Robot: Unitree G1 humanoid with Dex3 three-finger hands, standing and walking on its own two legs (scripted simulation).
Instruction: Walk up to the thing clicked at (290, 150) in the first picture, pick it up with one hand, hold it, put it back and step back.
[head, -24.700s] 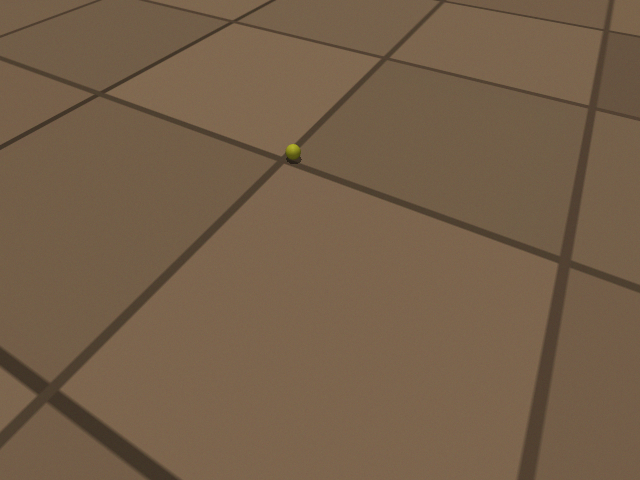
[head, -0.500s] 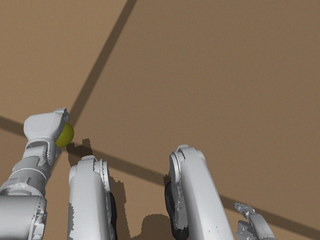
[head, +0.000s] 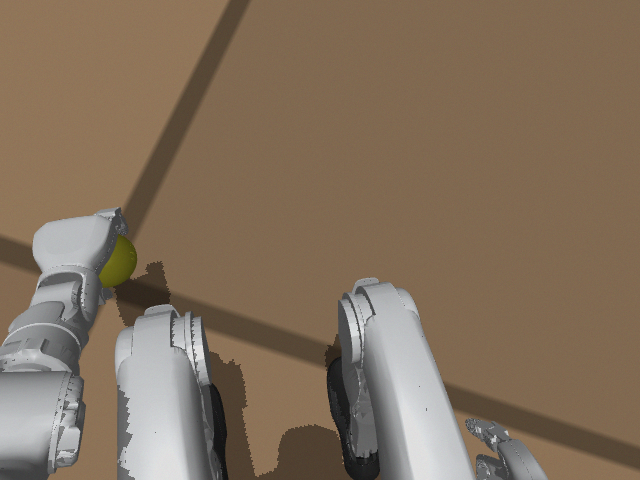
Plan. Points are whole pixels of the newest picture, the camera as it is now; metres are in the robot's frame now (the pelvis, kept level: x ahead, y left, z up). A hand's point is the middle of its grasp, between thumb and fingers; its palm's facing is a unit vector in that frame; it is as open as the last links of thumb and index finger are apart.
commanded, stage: lower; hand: left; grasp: from above
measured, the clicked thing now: (106, 259) +0.41 +0.24 -0.20
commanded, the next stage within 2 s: rest in 0.32 s
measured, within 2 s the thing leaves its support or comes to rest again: rests again in 1.36 s
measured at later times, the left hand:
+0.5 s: hand (109, 273) +0.40 +0.25 -0.24, palm faces -0.48 -0.06 -0.88, open 10.5 cm
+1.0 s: hand (116, 273) +0.41 +0.25 -0.28, palm faces -0.48 -0.08 -0.87, open 10.5 cm
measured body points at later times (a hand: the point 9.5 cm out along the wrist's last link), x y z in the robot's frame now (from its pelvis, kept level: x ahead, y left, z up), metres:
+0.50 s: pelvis +0.01 +0.00 -0.04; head +0.24 +0.04 +0.34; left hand +0.42 +0.25 -0.19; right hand +0.07 -0.27 -0.16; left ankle +0.09 +0.13 -0.32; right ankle +0.10 -0.12 -0.32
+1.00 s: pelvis +0.01 +0.00 -0.06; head +0.26 +0.06 +0.31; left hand +0.43 +0.26 -0.23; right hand +0.06 -0.27 -0.16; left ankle +0.09 +0.13 -0.32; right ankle +0.10 -0.12 -0.32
